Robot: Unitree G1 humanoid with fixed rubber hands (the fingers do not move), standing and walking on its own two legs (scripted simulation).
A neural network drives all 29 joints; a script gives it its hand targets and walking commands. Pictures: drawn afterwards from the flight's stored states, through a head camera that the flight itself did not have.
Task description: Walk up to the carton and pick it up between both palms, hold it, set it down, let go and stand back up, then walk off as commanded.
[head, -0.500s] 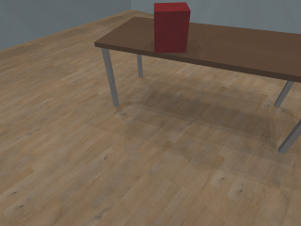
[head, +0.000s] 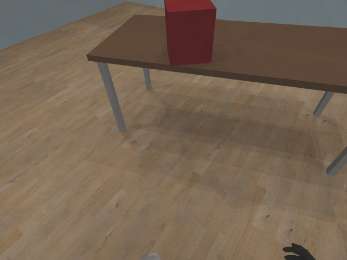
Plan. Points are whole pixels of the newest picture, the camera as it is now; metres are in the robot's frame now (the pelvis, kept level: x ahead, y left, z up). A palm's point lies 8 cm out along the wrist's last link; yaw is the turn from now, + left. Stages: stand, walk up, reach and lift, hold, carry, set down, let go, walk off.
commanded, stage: walk up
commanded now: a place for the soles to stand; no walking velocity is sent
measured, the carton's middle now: (188, 31) +1.13 +0.00 +0.05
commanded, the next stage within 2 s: none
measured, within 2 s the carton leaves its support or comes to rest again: neither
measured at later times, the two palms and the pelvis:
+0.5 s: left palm (45, 233) +0.22 +0.37 -0.10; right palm (299, 229) +0.22 -0.23 +0.01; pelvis +0.16 +0.08 +0.04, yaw +1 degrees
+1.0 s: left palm (71, 170) +0.39 +0.36 -0.07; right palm (272, 164) +0.41 -0.24 -0.04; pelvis +0.32 +0.06 +0.02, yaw -7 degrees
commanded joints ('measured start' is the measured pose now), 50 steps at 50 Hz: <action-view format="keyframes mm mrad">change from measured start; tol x16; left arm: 1 58 295 16 -72 -11 -9 66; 33 -333 173 -42 -127 18 55 14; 39 224 309 53 2 26 24 51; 45 -127 276 30 -69 -19 7 84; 50 -68 282 21 -71 -16 -19 52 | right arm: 1 207 -353 -169 8 -18 -82 -43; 50 8 -196 -115 -10 -28 21 -9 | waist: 1 -123 36 -215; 5 -52 16 -12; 33 -158 -27 45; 40 105 -268 -306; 44 -32 -9 39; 50 -50 -147 177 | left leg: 1 793 390 -770 -501 -241 80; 3 551 360 -636 -578 -291 -15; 6 422 204 -310 -516 243 -171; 12 576 94 -49 -473 817 -235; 20 708 133 -93 -498 457 -72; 33 701 114 -22 -447 651 -21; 37 447 95 7 -61 851 -22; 38 316 46 39 231 749 -35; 40 -191 -185 -42 637 -336 -81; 50 22 28 -58 225 45 -13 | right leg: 1 -622 57 67 656 129 -68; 10 -400 24 5 391 363 -21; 29 -578 -10 -104 44 333 -16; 35 -244 41 -315 -198 361 -49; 38 280 37 -175 -342 496 -194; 40 577 -381 617 -336 667 -425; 42 331 -453 756 -454 348 -442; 47 -60 -133 214 -485 396 -173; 50 -236 -124 288 -563 176 -157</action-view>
